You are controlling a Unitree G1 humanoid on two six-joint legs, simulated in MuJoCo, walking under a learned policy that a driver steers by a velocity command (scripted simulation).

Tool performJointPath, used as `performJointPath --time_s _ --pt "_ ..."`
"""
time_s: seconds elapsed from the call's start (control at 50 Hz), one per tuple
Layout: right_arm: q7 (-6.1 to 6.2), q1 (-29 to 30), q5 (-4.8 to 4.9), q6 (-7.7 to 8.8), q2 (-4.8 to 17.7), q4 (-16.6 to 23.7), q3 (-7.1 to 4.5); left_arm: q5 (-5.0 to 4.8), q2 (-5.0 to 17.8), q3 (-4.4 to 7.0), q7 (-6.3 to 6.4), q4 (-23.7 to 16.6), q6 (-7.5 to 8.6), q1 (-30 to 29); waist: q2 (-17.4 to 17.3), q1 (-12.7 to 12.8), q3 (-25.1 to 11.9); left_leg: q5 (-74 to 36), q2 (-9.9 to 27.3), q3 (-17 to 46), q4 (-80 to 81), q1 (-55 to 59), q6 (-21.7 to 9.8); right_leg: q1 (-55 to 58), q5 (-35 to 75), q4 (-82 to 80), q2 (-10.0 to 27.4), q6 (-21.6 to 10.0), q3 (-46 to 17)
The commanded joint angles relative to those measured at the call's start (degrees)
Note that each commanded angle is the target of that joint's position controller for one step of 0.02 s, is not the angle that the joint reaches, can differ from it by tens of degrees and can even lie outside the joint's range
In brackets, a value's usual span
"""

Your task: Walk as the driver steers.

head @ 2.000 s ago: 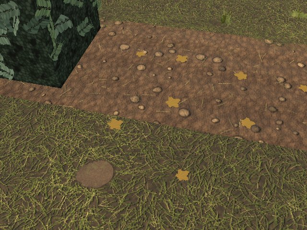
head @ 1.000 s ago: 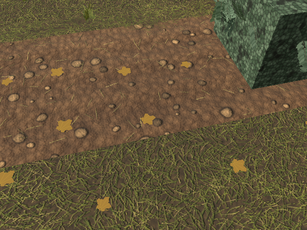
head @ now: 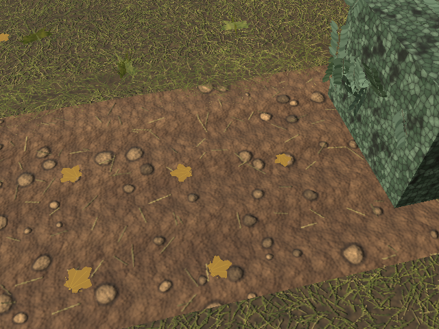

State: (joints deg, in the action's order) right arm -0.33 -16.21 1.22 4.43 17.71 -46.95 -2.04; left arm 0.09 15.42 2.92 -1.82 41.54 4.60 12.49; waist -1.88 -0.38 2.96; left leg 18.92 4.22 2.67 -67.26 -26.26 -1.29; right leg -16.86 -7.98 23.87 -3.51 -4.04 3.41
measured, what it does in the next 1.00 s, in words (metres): walks ahead: left foot, then right foot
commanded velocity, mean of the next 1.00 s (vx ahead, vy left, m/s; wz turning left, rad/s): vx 0.50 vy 0.00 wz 0.07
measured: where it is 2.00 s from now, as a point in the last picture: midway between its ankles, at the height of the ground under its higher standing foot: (179, 171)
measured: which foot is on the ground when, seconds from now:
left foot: up 0.00-0.34, down 0.36-0.90, up 0.92-1.00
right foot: down 0.00-0.38, up 0.40-0.88, down 0.90-1.00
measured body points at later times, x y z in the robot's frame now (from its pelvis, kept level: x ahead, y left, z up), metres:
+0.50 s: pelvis +0.28 +0.07 +0.00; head +0.31 +0.09 +0.45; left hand +0.36 +0.35 -0.13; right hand +0.41 -0.20 -0.10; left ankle +0.34 +0.16 -0.74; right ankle +0.20 -0.08 -0.65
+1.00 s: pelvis +0.56 +0.02 -0.01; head +0.59 +0.01 +0.44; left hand +0.72 +0.29 -0.10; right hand +0.60 -0.26 -0.14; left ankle +0.41 +0.15 -0.65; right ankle +0.63 -0.08 -0.74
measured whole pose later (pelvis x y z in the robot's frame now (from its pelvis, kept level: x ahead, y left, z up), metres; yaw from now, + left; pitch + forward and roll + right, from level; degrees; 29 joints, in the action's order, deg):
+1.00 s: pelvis +0.56 +0.02 -0.01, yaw +5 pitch +2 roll +0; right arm 0.5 -21.6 1.9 3.2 17.1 -49.6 -3.0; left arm 0.1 14.8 2.5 -1.3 43.4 5.7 5.7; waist -1.8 -1.9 1.8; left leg 25.2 0.5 3.7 -63.5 -18.4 -1.2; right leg -22.6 -9.5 30.1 0.4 -1.6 3.4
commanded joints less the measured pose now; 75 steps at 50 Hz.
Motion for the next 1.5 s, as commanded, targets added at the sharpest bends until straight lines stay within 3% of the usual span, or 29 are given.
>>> performJointPath --time_s 0.02,0.14,0.24,0.3,0.34,0.36,0.38,0.4,0.42,0.46,0.58,0.74,0.82,0.88,0.9,0.92,0.94,0.96,1.0,1.08,1.22,1.32,1.36,1.4,1.42,1.44,1.46,1.48,1.5 --pt "0.42 -3.9 -0.47 -0.6 3.4 2.8 -1.07 -0.26 6.0 1.54 -0.11 -2.2 1.97 -0.9 5.9 -1.8 -3.7 -3.8 4.4 1.5 2.5 -6.2 1.5 4.7 5.7 -16.0 15.4 -11.1 -15.7" --pt "0.02 9.2 -1.11 0.01 1.7 6.9 -0.3 -0.56 9.0 2.12 1.14 1.0 1.54 3.1 4.5 1.8 0.3 -22.5 3.4 -0.7 24.9 -8.5 3.0 4.5 8.2 -17.7 12.4 -8.8 -7.5" --pt "-1.48 17.0 -0.24 0.69 2.6 9.9 -0.29 -1.46 11.1 2.59 1.4 4.1 0.29 8.3 4.6 4.7 1.2 -23.3 1.3 -0.8 34.8 -8.7 1.5 13.0 6.3 -14.5 16.2 -7.7 -8.5" --pt "-2.18 16.0 -0.34 0.99 4.1 10.5 -0.86 -1.53 11.9 2.92 1.83 5.2 -0.83 8.5 5.6 3.0 0.1 -16.2 0.0 -1.3 37.6 -6.3 -0.9 18.5 11.8 -10.1 18.5 -6.1 -9.7" --pt "-1.81 5.4 -0.59 1.11 7.0 7.6 -2.6 -1.27 11.3 2.57 2.04 5.3 -1.56 7.1 5.2 -2.8 -6.4 -14.5 -3.3 -4.7 40.0 8.8 -3.5 17.7 26.8 3.2 14.9 -3.8 -6.6" --pt "-1.23 -4.6 -0.97 0.97 10.7 5.5 -3.95 -0.22 8.6 1.33 2.23 4.3 -1.56 7.6 1.7 -6.6 -14.8 -17.0 2.5 1.2 37.4 25.1 -6.4 9.3 20.1 18.3 11.8 -1.7 -3.9" --pt "-1.11 -9.1 -1.6 0.51 16.5 4.6 -5.33 -0.26 2.5 -0.55 1.78 2.9 -0.42 14.6 -12.6 -4.2 -22.3 -5.1 16.3 27.8 41.5 46.6 -15.7 -15.1 -5.6 40.8 1.7 2.9 -1.4" --pt "-1.3 -10.3 -0.86 0.42 11.2 4.7 -3.94 -0.86 5.6 -0.02 1.57 3.8 0.72 12.3 -12.3 -6.1 -24.5 1.7 17.8 39.6 49.3 48.0 -16.2 -22.7 -24.3 48.7 1.1 2.8 -9.7" --pt "-1.29 -6.4 -0.85 0.49 8.8 5.2 -3.0 -2.42 9.7 1.16 1.2 2.3 1.4 7.7 -8.2 -5.7 -16.1 3.3 16.4 32.1 50.2 41.9 -13.7 -27.4 -21.4 51.4 4.3 1.9 -10.3" --pt "-1.4 0.5 -1.4 0.52 6.0 6.1 -2.18 -1.44 8.7 1.02 1.5 0.9 1.47 1.9 -1.5 -2.7 -6.7 -6.8 12.0 19.8 52.6 26.8 -11.9 -25.2 -12.6 45.6 9.2 1.7 -7.5" --pt "-0.99 1.2 -1.31 1.93 6.1 4.3 -2.41 -0.29 5.3 0.75 2.0 1.1 -1.08 1.0 -1.7 0.7 -3.0 -21.0 8.5 8.0 59.4 17.7 -12.8 -21.4 -1.4 33.6 11.8 4.6 -7.1" --pt "0.22 -6.1 -0.36 0.39 8.0 0.1 -2.84 -0.76 3.3 -0.2 0.39 -2.9 0.39 -14.0 -1.1 -4.6 0.9 -19.6 7.3 2.3 59.5 22.4 -10.4 -20.0 13.7 10.1 8.6 4.8 -4.3" --pt "0.87 -7.4 0.12 -0.99 8.7 -1.3 -3.36 -0.87 5.0 0.27 -0.77 -4.3 1.47 -15.9 -2.0 -3.2 1.3 -22.6 10.2 6.0 54.5 28.1 -9.4 -18.6 8.1 4.5 7.1 3.0 -5.7" --pt "1.16 -5.1 -0.06 -1.6 8.7 -0.8 -3.36 -0.59 9.0 2.36 -0.24 -0.7 2.05 -3.5 -2.5 3.8 -6.3 -36.1 6.7 4.7 40.9 25.6 -6.8 1.5 5.4 1.6 4.3 0.2 -3.1" --pt "1.14 -4.7 -0.96 -1.51 5.7 0.5 -2.18 0.26 12.4 3.55 0.41 1.2 2.03 6.6 0.4 8.0 -15.0 -27.8 3.3 2.5 26.2 16.1 -4.7 18.8 6.6 5.1 11.2 -2.9 -9.2" --pt "0.92 -12.1 -0.82 -0.49 -1.0 1.9 -0.28 0.89 17.7 4.92 0.82 2.3 1.37 11.7 14.7 5.7 -23.8 0.4 -6.0 -1.8 4.5 -7.0 -0.1 41.0 -1.8 2.5 26.1 -11.0 -33.1" --pt "0.8 -11.3 0.44 0.34 2.7 1.0 -1.04 0.26 12.6 3.61 0.78 2.2 1.07 12.1 16.1 7.1 -25.7 14.5 -5.8 5.0 -4.5 -13.8 0.2 40.2 -10.2 -4.5 27.9 -12.4 -43.9" --pt "0.77 -6.5 1.68 0.55 7.1 2.3 -2.45 -0.12 9.4 2.58 0.96 1.9 1.03 8.1 12.0 6.9 -15.9 10.8 -2.7 5.4 -7.3 -17.9 -0.1 32.9 -12.4 -6.0 26.0 -9.6 -35.1" --pt "1.09 -1.5 0.82 0.09 6.2 3.5 -2.73 0.04 5.8 1.54 0.97 2.0 1.14 1.4 7.6 3.9 -6.8 2.4 1.6 3.3 -3.2 -15.3 0.0 18.2 -5.8 -9.6 21.6 -6.9 -22.5" --pt "0.96 -2.9 0.59 -2.82 2.2 3.9 -2.82 0.61 5.5 1.84 0.97 3.3 2.5 -2.9 7.6 -0.2 -2.4 -3.8 4.3 3.3 1.7 -9.5 0.8 7.4 4.2 -15.8 19.3 -6.7 -9.9" --pt "-0.92 7.6 0.06 -2.57 0.4 8.1 -2.08 0.39 9.1 2.99 2.26 5.7 1.74 -0.6 4.3 2.6 0.7 -20.5 3.4 -0.7 22.1 -10.8 0.9 10.7 10.6 -17.3 17.8 -5.7 3.2" --pt "-2.46 14.4 0.03 -2.8 1.1 12.2 -2.06 -1.08 11.6 3.92 2.41 7.5 -0.23 3.1 4.1 4.3 2.8 -16.0 1.9 -4.1 29.7 -12.5 -1.6 20.3 15.6 -13.7 20.8 -4.2 6.3" --pt "-2.73 12.8 -0.15 -3.1 2.8 12.9 -2.88 -1.68 13.1 4.42 2.58 7.3 -1.04 2.3 5.6 2.2 0.6 -10.2 -1.1 -7.0 30.5 -7.7 -3.7 22.7 31.6 -7.4 21.0 -2.9 8.0" --pt "-2.41 1.5 0.03 -3.46 6.3 10.5 -5.17 -2.33 13.8 4.59 2.76 6.9 -1.94 0.6 5.7 -4.8 -6.1 -9.1 -6.3 -10.1 33.6 7.9 -6.8 20.5 44.5 9.7 18.8 -0.9 10.6" --pt "-1.44 -8.6 0.25 -3.89 10.3 7.6 -7.32 -1.57 12.0 3.85 2.9 6.5 -1.84 1.3 2.6 -9.3 -11.3 -11.2 -6.5 -6.2 35.5 24.9 -9.2 10.0 35.4 25.0 16.4 1.5 11.1" --pt "-0.5 -9.1 0.8 -3.91 17.4 7.3 -8.59 1.17 4.0 1.39 2.45 3.4 -0.85 5.1 -13.5 -4.1 -13.7 -5.7 8.2 22.3 39.2 42.7 -17.8 -15.8 -12.4 46.2 7.0 5.4 9.8" --pt "-1.12 -9.2 0.17 -2.56 15.5 10.1 -7.37 -0.13 5.2 0.85 1.78 2.2 1.53 2.9 -10.4 -5.0 -23.9 4.2 15.4 46.4 49.6 49.0 -24.3 -25.0 -27.5 56.0 1.2 5.6 -5.5" --pt "-1.58 -7.8 -0.32 -1.52 11.1 9.7 -6.04 -2.56 9.4 1.95 1.17 0.5 2.91 -3.6 -4.9 -6.8 -17.5 1.7 14.3 39.7 51.9 46.0 -20.6 -30.8 -22.4 56.5 4.4 4.2 -8.5" --pt "-1.55 -5.4 -0.27 -0.92 9.5 9.6 -5.55 -2.58 8.8 1.62 1.17 0.0 3.74 -4.9 -2.7 -5.0 -12.0 -2.7 12.0 31.8 51.3 38.6 -18.4 -30.4 -17.3 52.2 6.9 3.0 -8.1"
